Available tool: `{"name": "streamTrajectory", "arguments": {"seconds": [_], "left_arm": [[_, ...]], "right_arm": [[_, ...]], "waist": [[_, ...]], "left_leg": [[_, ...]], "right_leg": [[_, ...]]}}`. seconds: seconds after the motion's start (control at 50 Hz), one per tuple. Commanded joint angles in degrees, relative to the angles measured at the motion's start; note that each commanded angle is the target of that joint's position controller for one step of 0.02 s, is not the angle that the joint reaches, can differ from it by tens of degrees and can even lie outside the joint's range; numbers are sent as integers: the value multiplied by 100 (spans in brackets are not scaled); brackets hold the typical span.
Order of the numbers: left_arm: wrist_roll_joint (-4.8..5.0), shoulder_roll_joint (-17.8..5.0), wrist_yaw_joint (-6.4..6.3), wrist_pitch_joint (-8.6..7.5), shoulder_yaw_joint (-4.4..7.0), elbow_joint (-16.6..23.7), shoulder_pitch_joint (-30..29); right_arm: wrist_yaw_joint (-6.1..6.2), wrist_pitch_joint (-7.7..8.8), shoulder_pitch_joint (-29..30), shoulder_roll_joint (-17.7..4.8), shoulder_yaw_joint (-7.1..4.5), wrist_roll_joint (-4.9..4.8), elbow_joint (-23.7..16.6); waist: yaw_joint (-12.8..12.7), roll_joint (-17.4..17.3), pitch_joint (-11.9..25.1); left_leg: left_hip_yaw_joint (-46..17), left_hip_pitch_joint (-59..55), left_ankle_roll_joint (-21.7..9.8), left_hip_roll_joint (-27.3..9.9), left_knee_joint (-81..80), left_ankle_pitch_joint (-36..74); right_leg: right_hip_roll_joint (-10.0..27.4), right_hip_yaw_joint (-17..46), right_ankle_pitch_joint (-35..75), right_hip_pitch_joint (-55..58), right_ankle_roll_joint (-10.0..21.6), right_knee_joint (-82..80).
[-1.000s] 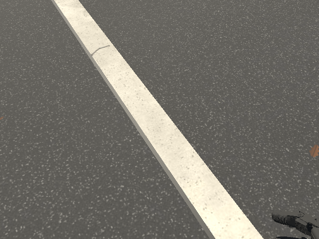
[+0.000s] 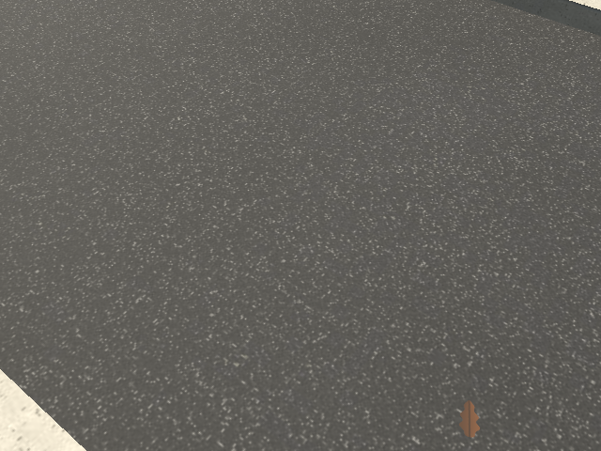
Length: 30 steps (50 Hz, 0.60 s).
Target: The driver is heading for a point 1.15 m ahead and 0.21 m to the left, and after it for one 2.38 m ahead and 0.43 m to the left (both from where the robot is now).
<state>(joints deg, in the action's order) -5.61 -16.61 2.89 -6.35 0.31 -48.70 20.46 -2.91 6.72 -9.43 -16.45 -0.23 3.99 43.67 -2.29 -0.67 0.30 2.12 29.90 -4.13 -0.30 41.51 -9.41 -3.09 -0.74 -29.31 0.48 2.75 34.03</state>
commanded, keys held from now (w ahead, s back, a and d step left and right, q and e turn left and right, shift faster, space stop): w+q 0.64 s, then w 0.10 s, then w+e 0.26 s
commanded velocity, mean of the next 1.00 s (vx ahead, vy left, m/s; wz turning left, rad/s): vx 0.50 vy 0.00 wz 0.36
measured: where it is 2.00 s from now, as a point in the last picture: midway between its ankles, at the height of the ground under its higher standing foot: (224, 322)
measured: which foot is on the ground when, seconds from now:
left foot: down 0.00-0.44, up 0.46-0.84, down 0.86-1.00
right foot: up 0.00-0.40, down 0.42-0.88, up 0.90-1.00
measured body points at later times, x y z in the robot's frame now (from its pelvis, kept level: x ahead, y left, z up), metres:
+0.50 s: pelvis +0.32 +0.02 -0.09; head +0.33 +0.02 +0.36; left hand +0.46 +0.28 -0.17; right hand +0.37 -0.25 -0.23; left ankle +0.14 +0.09 -0.65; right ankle +0.42 -0.08 -0.82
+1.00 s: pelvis +0.56 +0.17 -0.08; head +0.57 +0.20 +0.36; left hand +0.48 +0.44 -0.23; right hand +0.80 +0.00 -0.18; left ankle +0.56 +0.27 -0.82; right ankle +0.55 -0.02 -0.73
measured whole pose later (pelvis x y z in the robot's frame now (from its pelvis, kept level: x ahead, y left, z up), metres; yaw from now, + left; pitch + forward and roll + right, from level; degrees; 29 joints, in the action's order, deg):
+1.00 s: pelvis +0.56 +0.17 -0.08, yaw +23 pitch +3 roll -1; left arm 1.8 -15.9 -0.1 -3.7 4.0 -50.8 19.5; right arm -0.6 4.0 -9.6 -12.5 -2.6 0.2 41.6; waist -1.4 1.6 -0.1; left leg 4.1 20.0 -2.5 -0.5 28.4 -11.2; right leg 3.7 3.0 -19.5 -26.6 0.0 66.6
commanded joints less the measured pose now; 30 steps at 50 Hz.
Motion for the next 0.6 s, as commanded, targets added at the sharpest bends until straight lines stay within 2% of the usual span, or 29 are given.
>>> {"name": "streamTrajectory", "arguments": {"seconds": [0.02, 0.04, 0.06, 0.08, 0.1, 0.12, 0.14, 0.16, 0.18, 0.2, 0.22, 0.24, 0.26, 0.28, 0.3, 0.32, 0.36, 0.38, 0.4, 0.42, 0.44, 0.46, 0.48, 0.5, 0.52, 0.54, 0.56, 0.58, 0.6], "left_arm": [[-215, 226, 260, -156, -160, 454, 700], [89, -123, 284, -129, -110, 789, -117], [176, -436, 134, -83, -37, 908, -827], [80, -630, -13, -17, -4, 879, -943], [-26, -434, -120, 48, -91, 883, -778], [-127, -194, -159, 132, -195, 808, -625], [-248, -124, -166, 216, -245, 753, -495], [-240, -177, -143, 218, -227, 770, -607], [-154, -133, -115, 211, -244, 865, -792], [-48, -59, -100, 204, -265, 984, -976], [54, -25, -81, 237, -294, 1110, -1171], [116, -23, -62, 304, -305, 1280, -1471], [127, -40, -51, 361, -318, 1403, -1675], [79, -95, -52, 384, -311, 1465, -1754], [730, -368, -198, 122, -25, 1548, -2113], [835, -344, -211, -5, -29, 1586, -2245], [715, -152, -119, -128, 19, 1595, -2338], [675, -90, -92, -140, 74, 1502, -2083], [633, -49, -102, -135, 150, 1263, -1415], [656, -112, -137, -128, 228, 964, -503], [639, -205, -180, -113, 279, 792, 640], [794, -558, -179, -37, 399, 683, 1214], [869, -1112, -224, 59, 602, 506, 1163], [686, -521, -374, 156, 510, 574, 833], [537, -501, -459, 161, 440, 569, 424], [524, -176, -496, 84, 322, 551, 42], [564, 13, -454, 56, 260, 433, -211], [544, 148, -394, 41, 207, 430, -644], [506, 100, -348, 36, 228, 491, -944]], "right_arm": [[65, 138, -2746, -1140, -330, -23, 378], [-8, 204, -2901, -898, -272, 85, 518], [-13, 265, -2168, -742, -243, -21, 403], [14, 214, -1669, -479, -128, -12, 308], [28, 176, -1259, -260, -6, 70, 250], [46, 126, -734, -82, 77, 122, 190], [123, 141, -361, 17, 129, 111, 69], [220, 207, -402, 92, 185, 66, 98], [241, 246, -565, 13, 174, 70, 150], [217, 261, -730, -168, 149, 92, 209], [168, 266, -917, -405, 76, 74, 295], [85, 265, -1222, -573, 30, 47, 395], [-3, 259, -1497, -620, 2, 37, 463], [-47, 252, -1803, -584, 4, 3, 516], [365, -25, -1661, -734, -233, -870, 572], [546, -207, -1820, -670, -198, -842, 633], [707, -503, -2089, -434, -235, -635, 723], [728, -601, -2074, -346, -252, -563, 705], [721, -655, -2040, -242, -238, -513, 657], [640, -616, -1976, -58, -210, -497, 601], [499, -487, -2303, 205, -131, -564, 523], [468, -362, -2570, 0, -103, -677, 331], [415, -247, -2164, -169, -98, -819, -44], [515, -298, -1098, -394, -215, -777, -172], [552, -335, -601, -420, -251, -803, -439], [572, -385, -370, -312, -265, -665, -484], [541, -438, -412, -157, -268, -591, -540], [505, -472, -549, -116, -319, -661, -563], [473, -464, -570, -117, -335, -633, -596]], "waist": [[642, -1362, 2050], [1048, -883, 885], [950, -344, -271], [730, 342, -100], [389, 363, 12], [98, 295, -207], [7, 124, -124], [133, 92, 21], [240, 72, 144], [270, 48, 97], [323, 58, -27], [454, -31, -166], [558, -27, -272], [657, 10, -292], [780, -75, -561], [836, -58, -471], [1007, -190, -230], [902, -180, -91], [621, -127, 163], [205, 209, 550], [-203, 1046, 1409], [-367, 1487, 2104], [-347, 1912, 1973], [-505, 382, 1063], [-376, 510, 476], [-174, 121, 41], [100, 270, -385], [504, 369, -687], [569, 483, -669]], "left_leg": [[-2608, -5633, -2087, -1062, -746, 2167], [-4293, -4960, -2092, -1465, -1812, 452], [-4269, -3650, -1851, -1564, -1926, -912], [-4345, -2731, -1894, -1432, -1954, -1394], [-3978, -1944, -1892, -1293, -1970, -1170], [-3473, -1008, -1687, -1019, -2146, -1404], [-2981, -539, -1469, -660, -2215, -1566], [-2552, -257, -1366, -392, -1952, -1387], [-2069, 73, -1312, -90, -1631, -1154], [-1719, 463, -1204, 112, -1435, -896], [-1496, 864, -1089, 263, -1347, -889], [-1596, 1114, -1094, 257, -1301, -1096], [-1901, 994, -1167, 137, -1089, -1366], [-2208, 528, -1211, 71, -805, -1603], [-2609, 82, -1103, -75, -653, -585], [-2723, -687, -1000, -120, -219, -316], [-2790, -1644, -871, -4, 456, -240], [-2667, -1719, -775, 137, 895, -282], [-2470, -1428, -667, 308, 1480, -520], [-2038, -355, -475, 530, 2597, -1488], [-1676, 1745, -184, 846, 4252, -3349], [-1584, 2616, 18, 656, 5839, -3615], [-1106, 3688, 226, 269, 6517, -2907], [-702, 3881, 260, 51, 6550, -2048], [-609, 3852, 396, -45, 6739, -1616], [-961, 3577, 444, -267, 6396, -1295], [-1143, 3310, 429, -393, 6028, -1237], [-1193, 2787, 435, -538, 4853, -983], [-1044, 2142, 476, -560, 3790, -534]], "right_leg": [[-543, 384, -606, -3681, -221, 4697], [-510, 1112, -521, -5131, -106, 4962], [6, 1232, 80, -5615, -94, 4905], [258, 1276, 522, -5214, -149, 4688], [487, 1327, 875, -4739, -209, 4195], [732, 1293, 954, -4222, -263, 3506], [776, 1208, 1495, -3805, -286, 2915], [779, 1100, 2549, -3580, -338, 2317], [741, 887, 3408, -3145, -386, 1735], [633, 606, 3896, -2620, -413, 1213], [508, 332, 4203, -2048, -424, 592], [405, 167, 4205, -1682, -503, 317], [380, 203, 4121, -1670, -585, 136], [360, 294, 4143, -1908, -625, -120], [181, 657, 4269, -2454, -434, -594], [241, 825, 4289, -2810, -392, -1030], [368, 946, 4723, -2924, -315, -1732], [394, 805, 5061, -2519, -290, -2019], [465, 666, 5210, -1593, -254, -1961], [788, 777, 5405, 4, -189, -1160], [1753, 1531, 6004, 2681, 278, 172], [2669, 2799, 4649, 3446, 1030, 227], [3265, 3986, 1832, 3371, 1734, -604], [2887, 3732, -28, 2212, 1435, -1592], [2979, 3795, 130, 1289, 1576, -1842], [2825, 3466, 794, 367, 1452, -2052], [2474, 2794, 1223, -420, 1176, -2119], [1926, 1758, 1605, -1280, 780, -2296], [1582, 1009, 2206, -1884, 590, -2408]]}}
Velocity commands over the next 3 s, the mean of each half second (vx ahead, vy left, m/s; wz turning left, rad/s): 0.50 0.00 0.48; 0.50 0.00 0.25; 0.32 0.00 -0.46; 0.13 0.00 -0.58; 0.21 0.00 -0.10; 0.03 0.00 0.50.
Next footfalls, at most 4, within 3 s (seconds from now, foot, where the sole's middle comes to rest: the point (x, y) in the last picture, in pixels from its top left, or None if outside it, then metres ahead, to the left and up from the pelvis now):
0.42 right None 0.45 -0.07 -0.86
0.86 left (197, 428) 0.59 0.29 -0.86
1.36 right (260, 311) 0.93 0.17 -0.86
1.84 left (183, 304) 0.94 0.38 -0.86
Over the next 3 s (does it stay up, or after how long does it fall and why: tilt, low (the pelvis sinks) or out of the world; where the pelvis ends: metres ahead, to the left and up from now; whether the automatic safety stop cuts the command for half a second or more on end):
stays up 1.03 0.22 -0.08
